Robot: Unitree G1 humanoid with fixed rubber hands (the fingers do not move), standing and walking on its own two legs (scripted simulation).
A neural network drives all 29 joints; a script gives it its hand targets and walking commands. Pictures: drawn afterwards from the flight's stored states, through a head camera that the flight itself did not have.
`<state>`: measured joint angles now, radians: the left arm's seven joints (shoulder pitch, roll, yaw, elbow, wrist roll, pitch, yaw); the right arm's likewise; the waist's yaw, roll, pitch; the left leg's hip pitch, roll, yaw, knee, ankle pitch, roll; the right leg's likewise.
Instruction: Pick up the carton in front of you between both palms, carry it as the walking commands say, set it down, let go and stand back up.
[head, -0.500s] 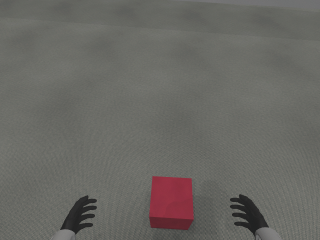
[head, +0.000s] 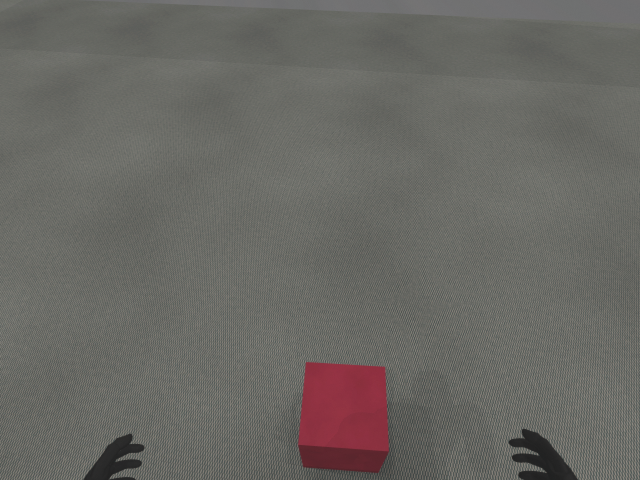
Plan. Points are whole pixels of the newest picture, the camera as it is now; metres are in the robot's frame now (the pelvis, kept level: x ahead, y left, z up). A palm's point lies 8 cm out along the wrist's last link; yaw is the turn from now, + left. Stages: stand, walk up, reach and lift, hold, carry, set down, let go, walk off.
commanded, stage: stand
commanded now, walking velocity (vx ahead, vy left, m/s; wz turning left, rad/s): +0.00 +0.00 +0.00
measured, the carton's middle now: (342, 418) +0.38 -0.04 -0.65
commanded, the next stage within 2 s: none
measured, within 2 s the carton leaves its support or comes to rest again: neither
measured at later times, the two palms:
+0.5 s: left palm out of the picture +0.10 +0.29 -0.09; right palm out of the picture +0.09 -0.30 -0.10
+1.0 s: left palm out of the picture +0.08 +0.31 -0.09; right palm out of the picture +0.06 -0.31 -0.10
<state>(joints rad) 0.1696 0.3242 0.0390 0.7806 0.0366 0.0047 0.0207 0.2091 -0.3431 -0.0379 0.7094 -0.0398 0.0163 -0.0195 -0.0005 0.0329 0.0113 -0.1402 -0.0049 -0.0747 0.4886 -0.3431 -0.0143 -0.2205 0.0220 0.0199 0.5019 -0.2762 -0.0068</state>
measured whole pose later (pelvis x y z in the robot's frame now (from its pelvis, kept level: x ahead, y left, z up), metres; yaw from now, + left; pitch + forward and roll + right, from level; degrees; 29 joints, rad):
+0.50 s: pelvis -0.01 +0.00 +0.01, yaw +0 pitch -2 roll +0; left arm 0.13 0.35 0.03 0.93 0.03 0.00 0.01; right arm 0.20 -0.37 -0.01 0.84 -0.03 0.00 -0.03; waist 0.00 0.02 0.02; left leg -0.09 0.00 -0.07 0.42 -0.30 -0.02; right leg -0.17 0.02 0.02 0.43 -0.23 -0.01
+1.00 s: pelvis -0.02 +0.00 +0.01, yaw -1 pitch -2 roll +0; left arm 0.12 0.37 0.02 1.02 0.02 0.00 0.01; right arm 0.18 -0.38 0.00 0.94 -0.03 -0.01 -0.02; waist 0.01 0.02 0.03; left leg -0.08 0.00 -0.05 0.38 -0.26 -0.02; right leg -0.16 0.02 0.04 0.39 -0.19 0.00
